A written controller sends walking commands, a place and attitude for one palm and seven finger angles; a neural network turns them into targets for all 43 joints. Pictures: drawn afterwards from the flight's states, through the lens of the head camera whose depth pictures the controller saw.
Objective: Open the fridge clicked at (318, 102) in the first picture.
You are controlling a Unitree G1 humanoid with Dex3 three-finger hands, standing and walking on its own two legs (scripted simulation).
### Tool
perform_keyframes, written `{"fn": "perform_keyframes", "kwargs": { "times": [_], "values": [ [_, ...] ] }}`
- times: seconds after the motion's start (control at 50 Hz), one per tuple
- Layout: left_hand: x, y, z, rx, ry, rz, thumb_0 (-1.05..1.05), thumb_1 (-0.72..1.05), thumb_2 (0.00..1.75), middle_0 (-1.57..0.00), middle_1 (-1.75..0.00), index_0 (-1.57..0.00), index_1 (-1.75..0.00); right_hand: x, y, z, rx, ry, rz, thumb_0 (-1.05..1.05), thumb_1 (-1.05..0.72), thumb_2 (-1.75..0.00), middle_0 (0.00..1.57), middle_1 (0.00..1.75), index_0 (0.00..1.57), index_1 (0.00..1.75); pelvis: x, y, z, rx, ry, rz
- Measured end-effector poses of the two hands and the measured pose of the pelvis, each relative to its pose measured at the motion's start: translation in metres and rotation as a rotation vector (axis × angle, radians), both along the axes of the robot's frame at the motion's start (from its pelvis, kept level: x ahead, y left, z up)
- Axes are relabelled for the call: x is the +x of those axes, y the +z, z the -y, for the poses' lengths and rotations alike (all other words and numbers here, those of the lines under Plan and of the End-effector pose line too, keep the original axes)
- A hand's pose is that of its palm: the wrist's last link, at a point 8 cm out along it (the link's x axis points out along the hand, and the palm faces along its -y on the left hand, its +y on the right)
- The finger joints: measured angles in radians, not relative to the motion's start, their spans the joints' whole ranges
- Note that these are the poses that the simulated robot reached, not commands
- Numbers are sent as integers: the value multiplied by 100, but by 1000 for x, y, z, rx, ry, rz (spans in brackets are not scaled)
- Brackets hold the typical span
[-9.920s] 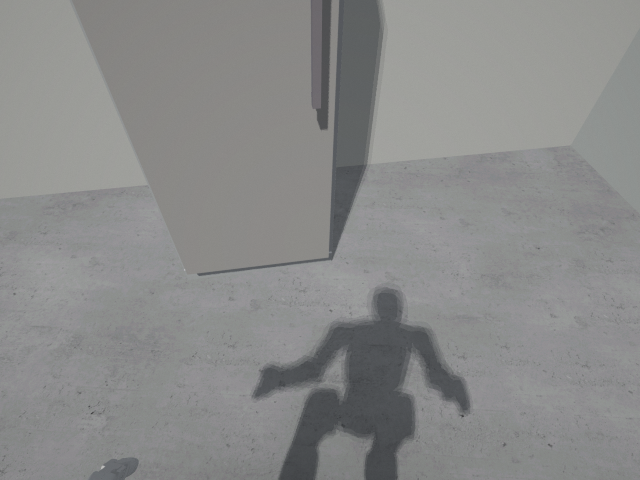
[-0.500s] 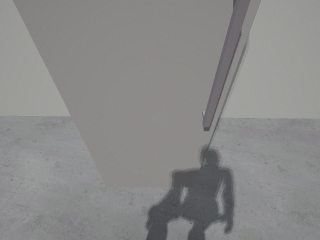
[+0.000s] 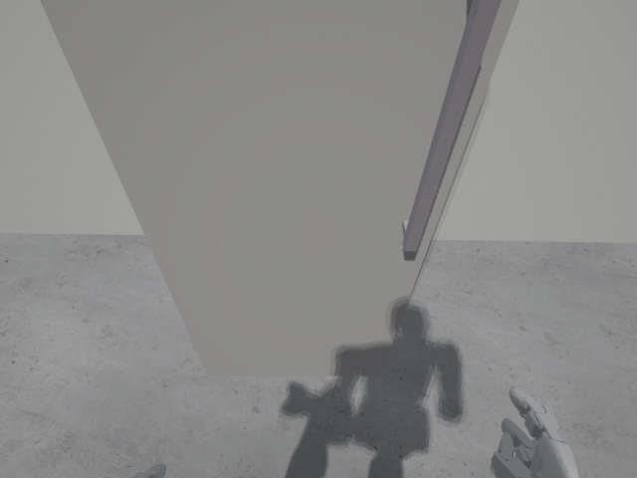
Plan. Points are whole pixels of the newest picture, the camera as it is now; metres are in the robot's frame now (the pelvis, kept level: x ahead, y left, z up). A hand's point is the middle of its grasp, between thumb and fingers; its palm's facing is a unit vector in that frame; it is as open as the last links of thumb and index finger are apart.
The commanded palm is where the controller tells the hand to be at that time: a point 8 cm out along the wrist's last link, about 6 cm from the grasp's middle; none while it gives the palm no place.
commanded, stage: raise the hand to about handle height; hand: right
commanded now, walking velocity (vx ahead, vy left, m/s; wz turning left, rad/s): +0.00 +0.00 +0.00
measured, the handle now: (435, 144) +0.51 -0.12 +0.18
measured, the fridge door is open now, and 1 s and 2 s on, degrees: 0 0 0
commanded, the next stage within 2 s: move the hooked fingers beside the handle in 1.94 s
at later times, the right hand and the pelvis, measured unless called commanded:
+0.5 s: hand (509, 433) +0.19 -0.20 +0.02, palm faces -0.06 +1.00 -0.07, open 10.0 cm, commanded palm +0.16 -0.26 +0.03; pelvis -0.02 +0.02 -0.04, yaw -1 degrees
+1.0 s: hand (583, 368) +0.24 -0.25 +0.10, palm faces +0.01 +1.00 -0.07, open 12.9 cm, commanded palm +0.21 -0.30 +0.11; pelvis +0.00 -0.01 -0.01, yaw +0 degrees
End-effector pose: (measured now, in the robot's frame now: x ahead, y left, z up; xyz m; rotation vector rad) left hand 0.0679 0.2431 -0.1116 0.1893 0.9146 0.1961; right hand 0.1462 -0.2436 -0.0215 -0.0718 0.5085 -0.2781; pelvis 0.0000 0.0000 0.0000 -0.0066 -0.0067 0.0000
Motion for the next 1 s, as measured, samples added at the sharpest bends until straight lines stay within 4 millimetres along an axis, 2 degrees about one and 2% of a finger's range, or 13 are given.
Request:
{"fn": "perform_keyframes", "kwargs": {
  "times": [0.06, 0.1, 0.18, 0.24, 0.28, 0.34, 0.38, 0.46, 0.54, 0.64, 0.74, 0.86, 1.0],
  "values": [
    [39, 14, -13, 24, -30, 189, 1, 91, 90, -20, -30, -20, -30, 40, 40, -11, 20, 112, 344, 2, -84, -86, 20, 35, 20, 36, -7, -11, -3, -3, 11, -56],
    [64, 26, -20, 39, -53, 296, 1, 91, 90, -20, -30, -20, -30, 48, 47, -23, 46, 223, 497, 2, -80, -84, 20, 38, 21, 38, -11, -21, -6, -5, 23, -86],
    [102, 46, -31, 73, -92, 443, 1, 91, 90, -20, -30, -20, -30, 32, 25, -35, 83, 392, 513, 1, -71, -81, 21, 43, 22, 43, -16, -39, -13, -10, 36, -123],
    [121, 53, -33, 101, -116, 483, 1, 91, 90, -20, -30, -20, -30, 7, 2, -22, 119, 323, 416, 1, -63, -78, 22, 47, 23, 48, -16, -47, -17, -4, 28, -136],
    [129, 53, -30, 110, -137, 483, 1, 91, 90, -20, -30, -20, -30, -8, -2, -9, 98, 241, 388, 1, -59, -76, 22, 50, 23, 51, -16, -50, -19, 7, 16, -140],
    [132, 43, -20, 106, -179, 448, 1, 91, 90, -20, -30, -20, -30, -18, 12, 5, 31, 180, 439, 2, -51, -73, 23, 55, 23, 55, -15, -52, -21, 28, -7, -145],
    [129, 32, -12, 86, -202, 412, 1, 91, 90, -20, -30, -20, -30, -15, 24, 9, 0, 196, 495, 2, -47, -71, 23, 57, 23, 58, -16, -52, -21, 41, -21, -145],
    [112, 11, 6, 26, -202, 333, 1, 90, 90, -20, -30, -20, -30, 12, 40, 6, 6, 310, 521, 1, -37, -67, 23, 63, 24, 64, -17, -49, -19, 51, -29, -142],
    [90, 4, 16, -26, -146, 282, 1, 90, 90, -20, -30, -21, -30, 39, 50, 10, 36, 370, 454, 1, -28, -63, 24, 69, 25, 70, -13, -40, -15, 43, -13, -135],
    [71, 8, 16, -36, -90, 262, 1, 90, 90, -20, -30, -21, -30, 52, 70, 25, 29, 322, 456, 1, -16, -58, 25, 77, 26, 78, -5, -30, -9, 33, 6, -124],
    [68, 15, 6, 8, -90, 262, 1, 90, 90, -20, -30, -21, -30, 52, 84, 34, 13, 306, 484, 1, -5, -53, 26, 84, 26, 85, -1, -25, -2, 33, 7, -110],
    [83, 32, -1, 65, -108, 305, 1, 90, 90, -20, -30, -21, -30, 57, 92, 46, 9, 308, 492, 0, 9, -47, 27, 93, 28, 94, 1, -19, 3, 36, 0, -80],
    [107, 53, 13, 64, -141, 395, 1, 90, 90, -20, -30, -20, -30, 70, 120, 64, -6, 293, 547, 0, 26, -40, 28, 104, 29, 105, 3, -12, 7, 38, -4, -37]
  ]
}}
